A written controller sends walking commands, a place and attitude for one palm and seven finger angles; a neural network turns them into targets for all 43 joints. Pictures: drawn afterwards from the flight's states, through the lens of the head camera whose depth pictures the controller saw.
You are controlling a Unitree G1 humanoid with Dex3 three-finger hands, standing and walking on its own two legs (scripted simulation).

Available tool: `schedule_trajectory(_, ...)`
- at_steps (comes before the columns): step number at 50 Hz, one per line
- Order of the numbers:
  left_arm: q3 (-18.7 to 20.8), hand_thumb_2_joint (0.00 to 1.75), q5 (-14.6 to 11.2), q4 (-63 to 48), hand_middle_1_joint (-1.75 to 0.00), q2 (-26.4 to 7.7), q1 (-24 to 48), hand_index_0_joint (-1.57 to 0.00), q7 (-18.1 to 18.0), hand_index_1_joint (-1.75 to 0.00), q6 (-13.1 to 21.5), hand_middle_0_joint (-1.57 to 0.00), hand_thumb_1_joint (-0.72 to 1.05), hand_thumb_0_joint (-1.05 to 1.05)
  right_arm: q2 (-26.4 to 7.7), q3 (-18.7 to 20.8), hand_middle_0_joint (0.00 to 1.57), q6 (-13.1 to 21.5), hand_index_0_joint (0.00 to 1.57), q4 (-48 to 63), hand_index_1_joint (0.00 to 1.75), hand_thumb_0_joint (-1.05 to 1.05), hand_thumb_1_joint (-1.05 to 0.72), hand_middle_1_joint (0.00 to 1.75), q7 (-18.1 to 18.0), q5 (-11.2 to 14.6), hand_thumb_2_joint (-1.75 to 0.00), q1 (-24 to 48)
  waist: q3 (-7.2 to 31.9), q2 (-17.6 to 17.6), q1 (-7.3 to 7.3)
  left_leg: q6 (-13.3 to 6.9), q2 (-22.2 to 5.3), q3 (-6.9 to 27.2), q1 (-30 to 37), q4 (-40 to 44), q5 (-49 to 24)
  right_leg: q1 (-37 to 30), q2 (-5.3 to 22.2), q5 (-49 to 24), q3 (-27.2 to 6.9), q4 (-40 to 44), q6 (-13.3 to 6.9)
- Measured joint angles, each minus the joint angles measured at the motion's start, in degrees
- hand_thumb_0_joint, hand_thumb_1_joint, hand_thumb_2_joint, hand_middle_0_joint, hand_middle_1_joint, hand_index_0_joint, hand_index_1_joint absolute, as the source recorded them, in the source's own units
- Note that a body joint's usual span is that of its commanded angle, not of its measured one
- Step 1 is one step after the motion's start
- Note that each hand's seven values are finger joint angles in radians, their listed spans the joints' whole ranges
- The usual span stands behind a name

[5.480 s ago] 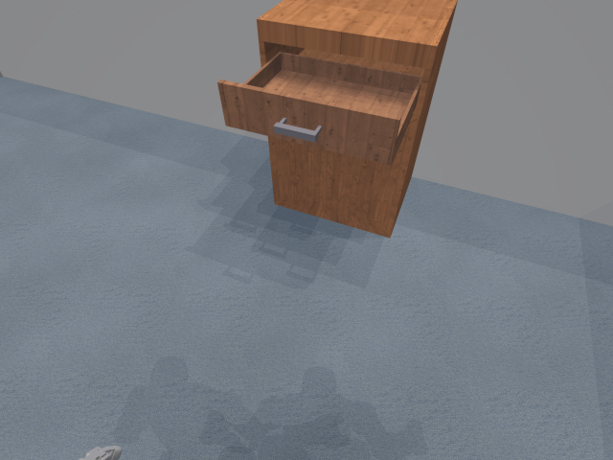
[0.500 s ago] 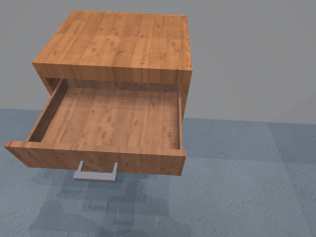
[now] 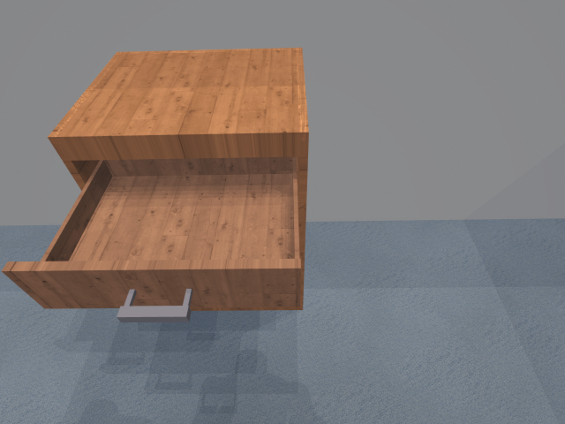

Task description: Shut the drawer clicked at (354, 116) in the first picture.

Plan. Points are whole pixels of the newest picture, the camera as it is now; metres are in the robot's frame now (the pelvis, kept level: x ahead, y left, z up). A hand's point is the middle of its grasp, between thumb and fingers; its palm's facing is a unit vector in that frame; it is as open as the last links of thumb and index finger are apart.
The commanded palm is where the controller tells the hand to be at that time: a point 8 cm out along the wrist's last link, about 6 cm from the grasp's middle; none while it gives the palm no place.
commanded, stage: come to a stop and stand still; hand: left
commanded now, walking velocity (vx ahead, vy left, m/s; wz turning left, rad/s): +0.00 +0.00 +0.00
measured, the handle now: (157, 304) +0.34 +0.25 -0.09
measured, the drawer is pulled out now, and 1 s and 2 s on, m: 0.30 0.30 0.30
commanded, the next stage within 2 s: look again from close up in 0.22 s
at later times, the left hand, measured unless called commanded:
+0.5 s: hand out of the picture +0.01 +0.18 -0.18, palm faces +0.01 -0.98 -0.20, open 7.4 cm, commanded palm none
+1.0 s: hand out of the picture +0.05 +0.26 -0.17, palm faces +0.06 -0.97 -0.23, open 7.4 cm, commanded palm +0.11 +0.30 -0.07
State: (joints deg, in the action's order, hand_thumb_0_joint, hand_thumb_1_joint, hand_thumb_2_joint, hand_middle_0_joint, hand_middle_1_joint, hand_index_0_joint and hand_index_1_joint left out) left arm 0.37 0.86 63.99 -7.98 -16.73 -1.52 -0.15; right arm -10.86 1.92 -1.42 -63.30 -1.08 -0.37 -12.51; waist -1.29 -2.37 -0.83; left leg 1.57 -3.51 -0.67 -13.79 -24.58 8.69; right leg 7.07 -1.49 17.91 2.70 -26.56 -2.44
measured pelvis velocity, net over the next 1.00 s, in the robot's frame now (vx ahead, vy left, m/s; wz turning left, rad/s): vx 0.02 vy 0.07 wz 0.00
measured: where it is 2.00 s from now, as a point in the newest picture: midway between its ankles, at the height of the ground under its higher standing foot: outside the picture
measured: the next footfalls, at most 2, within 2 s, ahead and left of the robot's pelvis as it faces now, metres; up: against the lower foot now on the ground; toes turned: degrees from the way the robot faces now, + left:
none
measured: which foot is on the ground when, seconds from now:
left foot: down 0.00-1.00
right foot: down 0.00-1.00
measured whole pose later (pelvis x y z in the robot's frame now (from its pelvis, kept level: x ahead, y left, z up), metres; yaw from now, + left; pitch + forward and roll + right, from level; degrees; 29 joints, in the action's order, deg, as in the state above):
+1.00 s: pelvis +0.02 +0.07 +0.00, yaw +0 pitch +0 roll +0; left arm 1.3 -0.1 49.6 -11.4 -18.4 -2.1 -3.6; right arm -10.1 -0.2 0.9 -56.0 -0.2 0.3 -12.6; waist -2.2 0.7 0.3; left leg -2.6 1.4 -2.8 -16.8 -29.1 12.7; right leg 8.1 3.9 19.0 1.2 -27.0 3.0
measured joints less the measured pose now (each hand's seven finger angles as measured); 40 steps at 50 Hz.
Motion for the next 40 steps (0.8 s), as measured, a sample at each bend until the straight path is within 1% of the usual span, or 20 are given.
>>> schedule_trajectory(2, -0.1, 0.9, -0.14, 0.57, -0.3, 0.3, 0.44, -0.19, 0.02, -0.3, 0.0, -0.2, 0.9, 0.0, 0.24, -0.45, 0.2, -0.04, 0.2, -1.58, 0.3, 0.0, -0.92, 0.3, -0.16, 0.0, -0.9, -1.27, -0.51, 0.77, -0.16, 1.38, -0.01, 0.6, 0.59, 0.7, -0.23, -0.89, -0.07, -0.25, 0.53, 0.87, -0.17)
schedule_trajectory(4, -0.18, 0.9, -0.26, 0.8, -0.3, 0.7, 0.76, -0.2, 0.08, -0.3, 0.12, -0.2, 0.91, 0.01, 0.51, -0.87, 0.2, -0.13, 0.2, -2.91, 0.3, 0.0, -0.92, 0.3, -0.22, -0.05, -0.9, -2.52, -1.02, 1.26, 0.04, 1.89, -0.25, 0.93, 0.95, 1.22, -0.49, -1.57, -0.37, -0.84, 0.83, 1.97, -0.37)
schedule_trajectory(9, -0.1, 0.9, -0.47, 1.67, -0.3, 1.09, 0.81, -0.2, 0.18, -0.3, 0.13, -0.21, 0.91, 0.01, 1.51, -1.45, 0.2, -0.16, 0.2, -4.88, 0.3, 0.0, -0.91, 0.3, -0.45, -0.15, -0.9, -5.09, -1.99, 1.92, 0.07, 2.11, -0.7, 1.37, 1.26, 1.75, -0.79, -2.44, -0.93, -1.66, 1.2, 3.53, -0.73)
schedule_trajectory(16, 0.15, 0.9, -0.59, 2.33, -0.3, 1.48, 0.37, -0.2, 0.1, -0.3, 0.25, -0.2, 0.91, 0.01, 3.19, -1.83, 0.2, 0.35, 0.2, -5.22, 0.3, 0.01, -0.91, 0.3, -0.78, -0.11, -0.9, -6.6, -2.35, 2.11, -0.07, 1.95, -0.49, 1.33, 1.28, 1.76, -0.45, -2.73, -0.73, -1.59, 1.18, 4.07, -0.54)
schedule_trajectory(18, -0.84, 0.9, -0.46, 0.7, -0.3, 1.11, -0.15, -0.2, 0.35, -0.3, 0.66, -0.21, 0.91, 0.01, 3.24, -1.67, 0.2, 0.06, 0.2, -2.77, 0.3, 0.01, -0.91, 0.3, -0.2, -0.63, -0.9, -6.65, -2.79, 1.68, -0.31, 1.13, -0.45, 1.42, -0.33, -0.44, 0.54, -1.5, -0.68, -0.97, 1.28, 2.57, -0.41)
schedule_trajectory(21, -1.05, 0.9, -0.1, -1.09, -0.3, 0.92, -0.7, -0.2, -0.16, -0.3, 1.46, -0.21, 0.91, 0.01, 2.71, -1.14, 0.2, 0.62, 0.2, 0.63, 0.3, 0.01, -0.91, 0.3, -0.01, -0.67, -0.9, -6.32, -2.39, 0.25, -0.64, -0.18, -0.6, 1.71, -3.99, -5.98, 3.51, 0.92, -0.81, 0.73, 1.41, -0.53, -0.03)
schedule_trajectory(23, -1.03, 0.9, 0.03, -1.7, -0.3, 0.55, -0.84, -0.2, -0.5, -0.3, 1.39, -0.21, 0.9, 0.01, 2.45, -1.15, 0.2, 0.91, 0.2, 1.96, 0.3, 0.01, -0.91, 0.3, 0.09, -0.7, -0.9, -5.74, -1.79, 0.09, -0.76, -0.23, -0.33, 1.55, -4.77, -8.08, 4.99, 1.53, -0.44, 1.92, 1.22, -2.23, 0.38)
schedule_trajectory(25, -0.79, 0.9, 0.11, -2.14, -0.3, 0.02, -0.56, -0.2, -0.72, -0.3, 1.14, -0.21, 0.9, 0.01, 2.4, -1.2, 0.2, 1.23, 0.2, 2.75, 0.3, 0.01, -0.91, 0.3, 0.03, -0.61, -0.9, -4.92, -1.23, 0.55, -0.7, 0.35, 0.23, 1.15, -4.64, -9.06, 5.9, 1.63, 0.28, 3.06, 0.89, -3.66, 0.96)
schedule_trajectory(26, -0.68, 0.9, 0.15, -2.43, -0.3, -0.21, -0.28, -0.2, -0.82, -0.3, 1.03, -0.21, 0.9, 0.01, 2.17, -1.17, 0.2, 1.23, 0.2, 2.81, 0.3, 0.01, -0.92, 0.3, -0.29, -0.69, -0.9, -4.47, -1.01, 0.81, -0.55, 0.16, 0.58, 0.9, -4.49, -9.45, 6.32, 1.55, 0.68, 3.51, 0.7, -4.14, 1.3)
schedule_trajectory(28, -0.6, 0.9, 0.19, -3.35, -0.3, -0.66, 0.33, -0.2, -0.96, -0.3, 0.91, -0.2, 0.9, 0.01, 1.47, -1.11, 0.2, 1.37, 0.2, 3.0, 0.3, 0.02, -0.93, 0.3, -0.37, -0.46, -0.9, -3.53, -0.7, 1.24, 0.07, -0.57, 1.11, 0.19, -4.06, -9.97, 7.02, 1.33, 1.35, 4.05, 0.09, -4.74, 1.99)
schedule_trajectory(30, -0.5, 0.9, 0.22, -4.29, -0.3, -1.12, 0.98, -0.2, -1.1, -0.3, 0.86, -0.2, 0.9, 0.01, 0.91, -1.13, 0.2, 1.52, 0.2, 3.35, 0.3, 0.02, -0.93, 0.3, -0.3, -0.23, -0.9, -2.45, -0.46, 1.62, 0.4, -1.26, 1.6, -0.33, -3.76, -10.18, 7.4, 1.08, 1.91, 4.26, -0.34, -4.87, 2.62)
schedule_trajectory(35, -0.59, 0.9, 0.31, -5.88, -0.3, -2.3, 2.59, -0.19, -1.06, -0.3, 0.69, -0.2, 0.91, 0.0, 0.32, -1.36, 0.2, 1.85, 0.2, 4.43, 0.3, 0.01, -0.92, 0.3, -0.06, -0.12, -0.9, 0.1, -0.04, 2.48, 0.89, -2.53, 2.73, -1.21, -3.11, -8.99, 7.0, 0.56, 3.14, 3.6, -1.01, -3.63, 3.88)
schedule_trajectory(40, -0.76, 0.9, 0.46, -6.41, -0.3, -3.19, 3.04, -0.19, -0.76, -0.3, 0.48, -0.2, 0.91, 0.0, 0.47, -1.69, 0.2, 1.95, 0.2, 5.27, 0.3, 0.01, -0.91, 0.3, 0.32, -0.07, -0.9, 1.61, 0.08, 3.12, 1.17, -3.4, 3.76, -1.93, -2.43, -6.73, 5.77, 0.25, 4.21, 2.45, -1.54, -1.88, 4.8)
